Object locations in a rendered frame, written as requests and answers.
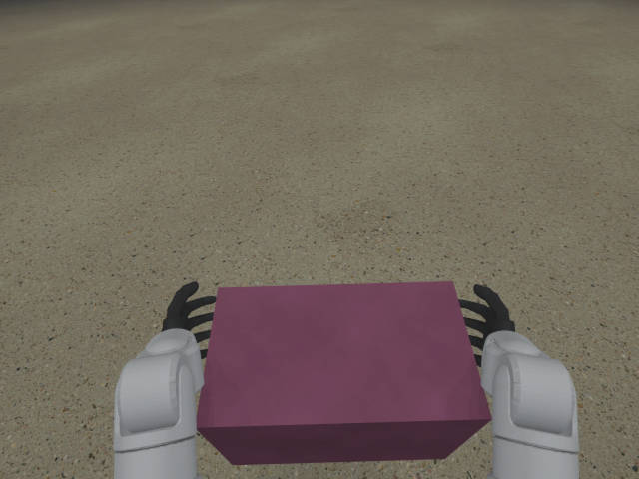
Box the carton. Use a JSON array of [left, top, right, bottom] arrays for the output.
[[196, 281, 492, 465]]

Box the robot left hand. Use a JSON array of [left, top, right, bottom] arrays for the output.
[[161, 281, 216, 359]]

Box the robot right hand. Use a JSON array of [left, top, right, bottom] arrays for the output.
[[458, 284, 515, 367]]

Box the left robot forearm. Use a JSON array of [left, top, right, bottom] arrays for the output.
[[113, 328, 205, 479]]

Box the right robot forearm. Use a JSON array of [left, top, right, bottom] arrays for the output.
[[480, 330, 579, 479]]

